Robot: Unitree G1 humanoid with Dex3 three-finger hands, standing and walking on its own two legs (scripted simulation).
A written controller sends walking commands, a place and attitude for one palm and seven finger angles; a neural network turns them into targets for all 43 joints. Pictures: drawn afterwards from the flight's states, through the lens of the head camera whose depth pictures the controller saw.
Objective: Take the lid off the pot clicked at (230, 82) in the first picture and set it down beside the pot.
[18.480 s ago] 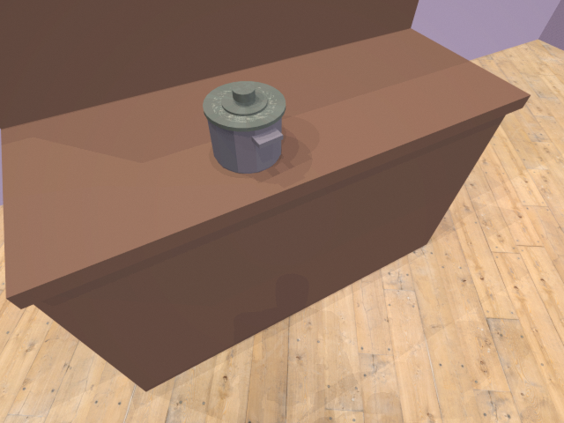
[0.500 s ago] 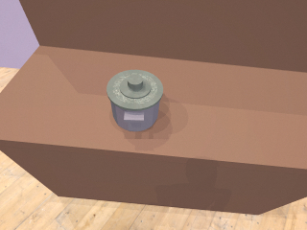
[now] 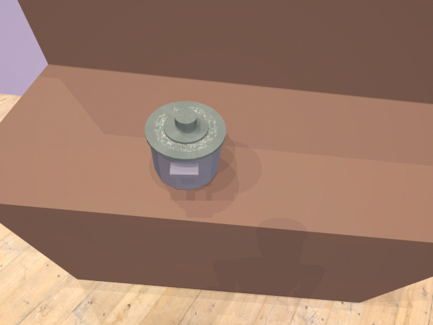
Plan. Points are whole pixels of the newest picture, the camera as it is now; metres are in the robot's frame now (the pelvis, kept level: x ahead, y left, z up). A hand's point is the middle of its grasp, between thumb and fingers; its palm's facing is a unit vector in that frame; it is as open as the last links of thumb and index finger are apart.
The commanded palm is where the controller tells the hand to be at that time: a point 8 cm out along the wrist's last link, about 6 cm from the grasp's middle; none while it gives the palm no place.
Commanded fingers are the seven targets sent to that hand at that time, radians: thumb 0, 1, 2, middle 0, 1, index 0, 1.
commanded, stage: come to a stop and stand still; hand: left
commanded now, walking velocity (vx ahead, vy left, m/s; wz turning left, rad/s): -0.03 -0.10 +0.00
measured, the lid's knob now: (185, 119) +0.45 +0.10 +0.12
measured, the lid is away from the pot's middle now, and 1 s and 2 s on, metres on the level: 0.00 0.00 0.00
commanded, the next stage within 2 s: look again from close up in 0.48 s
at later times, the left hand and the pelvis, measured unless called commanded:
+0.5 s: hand out of the picture -0.08 +0.18 -0.18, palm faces +0.04 -0.99 -0.11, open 7.3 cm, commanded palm none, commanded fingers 0.00 0.90 0.90 -0.20 -0.30 -0.20 -0.30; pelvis -0.01 +0.03 +0.00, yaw +2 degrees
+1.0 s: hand out of the picture +0.04 +0.21 -0.18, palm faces +0.05 -0.98 -0.20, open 7.3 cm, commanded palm none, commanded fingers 0.00 0.90 0.90 -0.20 -0.30 -0.20 -0.30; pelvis +0.02 +0.03 -0.01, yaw +1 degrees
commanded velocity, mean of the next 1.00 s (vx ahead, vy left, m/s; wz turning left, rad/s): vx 0.02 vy -0.04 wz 0.00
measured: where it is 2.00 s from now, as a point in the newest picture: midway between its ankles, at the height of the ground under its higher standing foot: outside the picture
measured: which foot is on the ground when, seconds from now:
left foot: down 0.00-1.00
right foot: down 0.00-1.00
